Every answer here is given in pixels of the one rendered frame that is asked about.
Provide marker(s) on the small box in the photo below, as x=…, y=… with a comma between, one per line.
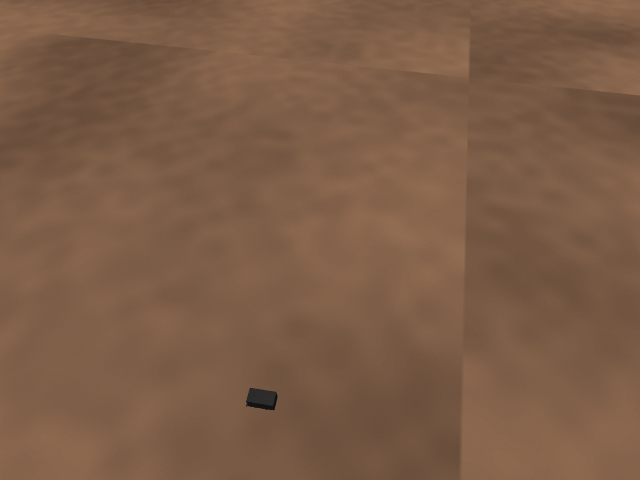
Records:
x=262, y=398

